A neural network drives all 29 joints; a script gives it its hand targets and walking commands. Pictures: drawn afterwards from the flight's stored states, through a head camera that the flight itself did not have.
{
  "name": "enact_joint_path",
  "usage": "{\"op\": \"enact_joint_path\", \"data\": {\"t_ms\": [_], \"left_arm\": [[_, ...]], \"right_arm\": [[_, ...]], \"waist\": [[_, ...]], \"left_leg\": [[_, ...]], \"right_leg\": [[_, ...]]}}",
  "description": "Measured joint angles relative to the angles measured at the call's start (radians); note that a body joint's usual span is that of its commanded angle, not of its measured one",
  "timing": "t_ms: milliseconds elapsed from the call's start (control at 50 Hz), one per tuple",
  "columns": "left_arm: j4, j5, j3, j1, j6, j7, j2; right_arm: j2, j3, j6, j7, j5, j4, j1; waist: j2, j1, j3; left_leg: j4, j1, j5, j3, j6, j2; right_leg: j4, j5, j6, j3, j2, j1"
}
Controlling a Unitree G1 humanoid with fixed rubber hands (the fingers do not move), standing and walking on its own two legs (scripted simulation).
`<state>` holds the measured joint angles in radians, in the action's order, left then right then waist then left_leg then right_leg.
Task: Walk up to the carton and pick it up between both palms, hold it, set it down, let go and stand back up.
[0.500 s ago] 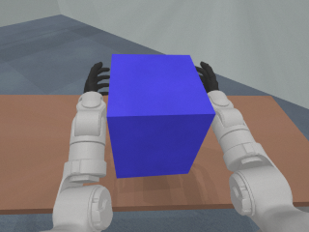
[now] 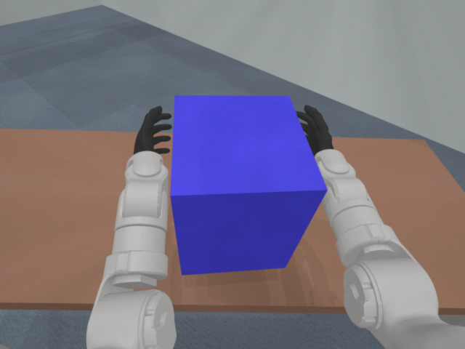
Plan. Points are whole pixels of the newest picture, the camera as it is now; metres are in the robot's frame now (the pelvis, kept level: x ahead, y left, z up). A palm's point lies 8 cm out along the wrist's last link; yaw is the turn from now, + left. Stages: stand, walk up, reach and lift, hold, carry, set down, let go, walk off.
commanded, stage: set down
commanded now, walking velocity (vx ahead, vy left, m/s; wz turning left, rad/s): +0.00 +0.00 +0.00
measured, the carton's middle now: (234, 188) +0.39 +0.01 +0.09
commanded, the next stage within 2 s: none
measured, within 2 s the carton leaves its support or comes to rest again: rests again in 1.44 s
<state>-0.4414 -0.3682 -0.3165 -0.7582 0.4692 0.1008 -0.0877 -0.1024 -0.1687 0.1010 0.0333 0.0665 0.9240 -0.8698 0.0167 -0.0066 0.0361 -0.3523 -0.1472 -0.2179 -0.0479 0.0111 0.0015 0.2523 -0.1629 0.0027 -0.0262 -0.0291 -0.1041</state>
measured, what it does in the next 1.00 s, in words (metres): stands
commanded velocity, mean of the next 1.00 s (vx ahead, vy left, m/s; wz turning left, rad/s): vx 0.00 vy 0.00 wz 0.00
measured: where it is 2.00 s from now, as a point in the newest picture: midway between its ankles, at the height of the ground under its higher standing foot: outside the picture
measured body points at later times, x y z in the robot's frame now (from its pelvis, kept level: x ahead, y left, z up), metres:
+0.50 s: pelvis +0.01 +0.00 +0.00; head +0.02 +0.01 +0.45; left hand +0.42 +0.15 +0.13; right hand +0.44 -0.14 +0.12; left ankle -0.02 +0.11 -0.75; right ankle -0.02 -0.12 -0.75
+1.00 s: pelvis +0.01 +0.00 +0.00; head +0.02 +0.01 +0.45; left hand +0.41 +0.15 +0.11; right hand +0.44 -0.14 +0.11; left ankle -0.02 +0.11 -0.75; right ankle -0.02 -0.12 -0.75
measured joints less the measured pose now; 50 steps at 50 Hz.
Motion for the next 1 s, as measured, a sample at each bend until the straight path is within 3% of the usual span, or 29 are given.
{"op": "enact_joint_path", "data": {"t_ms": [240, 1000], "left_arm": [[-0.056, 0.026, -0.001, 0.008, -0.080, 0.029, -0.007], [-0.153, -0.002, -0.031, 0.063, -0.223, 0.023, -0.040]], "right_arm": [[0.019, -0.084, -0.072, -0.035, -0.097, 0.039, 0.010], [0.054, -0.195, -0.164, -0.072, -0.231, 0.057, 0.087]], "waist": [[0.000, 0.031, -0.009], [0.000, 0.042, -0.017]], "left_leg": [[0.012, 0.000, 0.000, 0.000, 0.000, 0.000], [0.021, 0.000, 0.000, 0.000, 0.000, -0.001]], "right_leg": [[-0.002, -0.006, -0.003, 0.001, 0.000, -0.004], [-0.004, -0.011, -0.006, 0.006, 0.000, -0.006]]}}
